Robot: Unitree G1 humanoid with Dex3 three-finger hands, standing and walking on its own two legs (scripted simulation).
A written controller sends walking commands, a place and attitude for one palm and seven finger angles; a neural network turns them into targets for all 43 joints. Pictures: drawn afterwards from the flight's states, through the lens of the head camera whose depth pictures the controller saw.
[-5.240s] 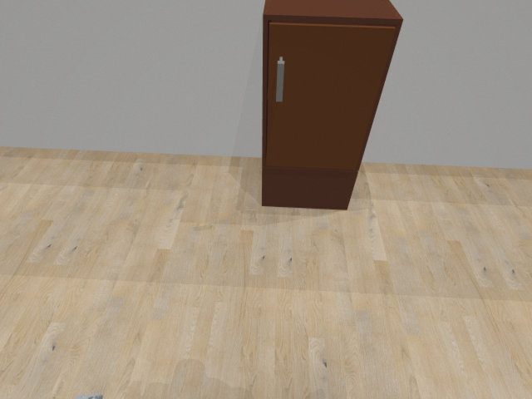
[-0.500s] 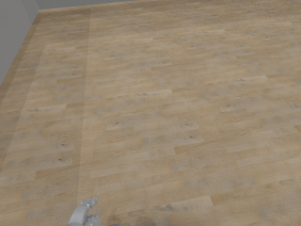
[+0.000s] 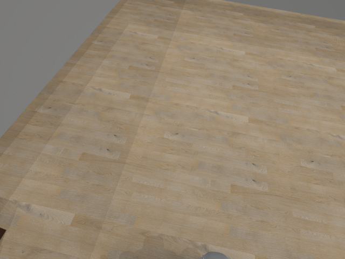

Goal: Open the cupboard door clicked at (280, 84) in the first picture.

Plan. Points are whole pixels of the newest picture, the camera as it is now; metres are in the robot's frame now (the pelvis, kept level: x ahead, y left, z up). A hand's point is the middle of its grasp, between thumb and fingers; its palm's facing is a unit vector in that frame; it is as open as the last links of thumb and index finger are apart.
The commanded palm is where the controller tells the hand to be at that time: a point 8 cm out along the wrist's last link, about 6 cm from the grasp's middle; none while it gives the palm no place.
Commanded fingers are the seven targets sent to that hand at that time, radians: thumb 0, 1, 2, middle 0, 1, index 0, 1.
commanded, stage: turn to face it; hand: left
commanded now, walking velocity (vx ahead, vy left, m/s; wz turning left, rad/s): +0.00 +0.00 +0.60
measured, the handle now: out of the picture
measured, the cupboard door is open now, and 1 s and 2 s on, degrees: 0 0 0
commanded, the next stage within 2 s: none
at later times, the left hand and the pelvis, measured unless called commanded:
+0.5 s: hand out of the picture -0.01 +0.13 -0.15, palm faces +0.34 -0.90 -0.28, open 7.4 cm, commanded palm none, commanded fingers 0.00 0.90 0.90 -0.20 -0.30 -0.20 -0.30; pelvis -0.02 -0.08 +0.00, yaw +20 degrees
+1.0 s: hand out of the picture -0.12 +0.20 -0.17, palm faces +0.63 -0.73 -0.26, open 7.4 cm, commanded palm none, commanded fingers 0.00 0.90 0.90 -0.20 -0.30 -0.20 -0.30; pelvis -0.05 -0.04 +0.00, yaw +38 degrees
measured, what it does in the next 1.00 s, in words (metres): steps on the spot, turning left: right foot, then left foot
